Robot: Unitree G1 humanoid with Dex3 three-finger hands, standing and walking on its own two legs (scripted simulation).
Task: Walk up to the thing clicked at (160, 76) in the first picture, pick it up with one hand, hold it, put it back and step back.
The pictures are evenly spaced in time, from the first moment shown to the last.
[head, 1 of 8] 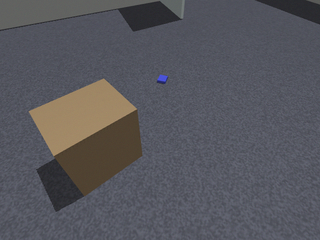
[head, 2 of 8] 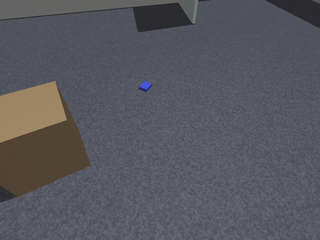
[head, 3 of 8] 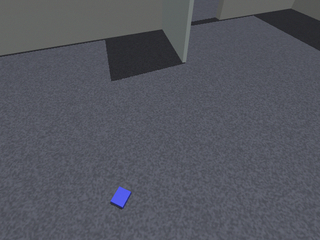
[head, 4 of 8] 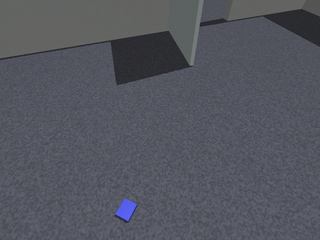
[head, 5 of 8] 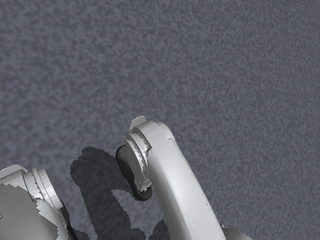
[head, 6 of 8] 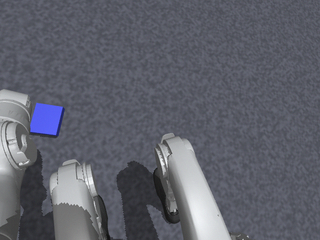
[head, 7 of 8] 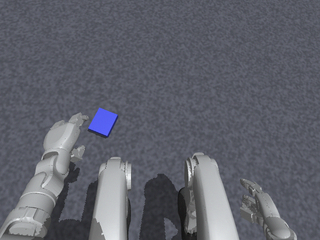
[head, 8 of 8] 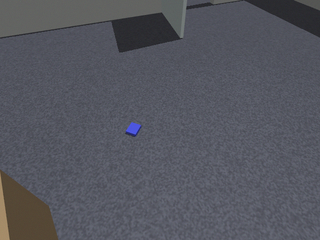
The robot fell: no
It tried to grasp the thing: yes
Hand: left
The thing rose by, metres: 0.00
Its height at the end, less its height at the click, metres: +0.00
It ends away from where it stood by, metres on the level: 0.00
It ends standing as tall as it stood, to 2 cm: yes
